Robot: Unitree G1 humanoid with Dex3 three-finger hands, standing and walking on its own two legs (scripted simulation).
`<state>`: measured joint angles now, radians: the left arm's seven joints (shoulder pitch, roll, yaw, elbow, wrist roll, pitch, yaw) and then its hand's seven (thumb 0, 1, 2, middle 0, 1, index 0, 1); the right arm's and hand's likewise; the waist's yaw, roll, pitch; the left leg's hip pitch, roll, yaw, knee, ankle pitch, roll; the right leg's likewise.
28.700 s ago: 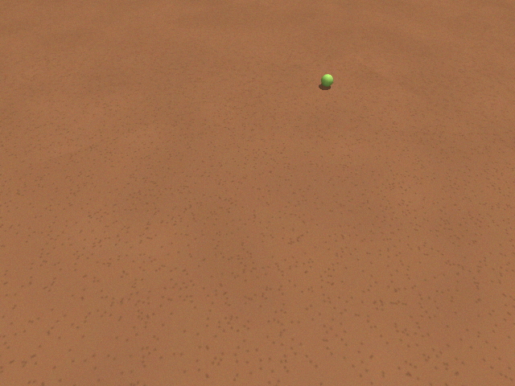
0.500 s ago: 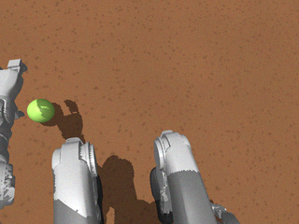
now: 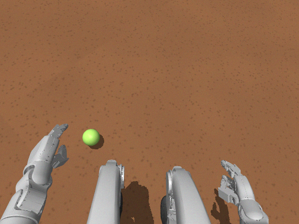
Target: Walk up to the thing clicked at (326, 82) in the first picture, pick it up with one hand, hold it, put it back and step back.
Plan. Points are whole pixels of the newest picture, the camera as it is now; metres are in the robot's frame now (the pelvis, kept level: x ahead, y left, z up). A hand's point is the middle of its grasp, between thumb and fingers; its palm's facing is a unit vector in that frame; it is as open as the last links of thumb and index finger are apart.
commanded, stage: home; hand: left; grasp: from above
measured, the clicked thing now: (91, 137) +0.46 +0.27 -0.50
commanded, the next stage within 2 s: none
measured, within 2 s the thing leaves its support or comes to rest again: neither
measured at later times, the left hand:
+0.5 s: hand (46, 163) +0.24 +0.20 +0.11, palm faces +0.12 -0.97 -0.22, open 7.4 cm
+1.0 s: hand (42, 172) +0.23 +0.19 +0.13, palm faces +0.13 -0.97 -0.21, open 7.4 cm
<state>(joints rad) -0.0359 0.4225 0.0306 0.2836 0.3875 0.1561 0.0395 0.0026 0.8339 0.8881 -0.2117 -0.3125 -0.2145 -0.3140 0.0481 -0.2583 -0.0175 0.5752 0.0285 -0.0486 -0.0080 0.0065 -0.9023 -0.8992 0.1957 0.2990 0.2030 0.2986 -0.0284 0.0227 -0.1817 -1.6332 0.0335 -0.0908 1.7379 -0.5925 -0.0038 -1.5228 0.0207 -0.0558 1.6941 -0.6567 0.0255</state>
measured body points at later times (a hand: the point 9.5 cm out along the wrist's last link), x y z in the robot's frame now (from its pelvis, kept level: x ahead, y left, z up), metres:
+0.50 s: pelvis +0.08 +0.00 +0.16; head +0.12 +0.02 +0.61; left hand +0.23 +0.25 +0.13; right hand +0.23 -0.23 +0.09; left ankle +0.09 +0.12 -0.51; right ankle +0.06 -0.14 -0.51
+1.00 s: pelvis +0.08 +0.00 +0.17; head +0.10 +0.01 +0.62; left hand +0.22 +0.24 +0.14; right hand +0.27 -0.23 +0.12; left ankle +0.09 +0.12 -0.51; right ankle +0.06 -0.14 -0.51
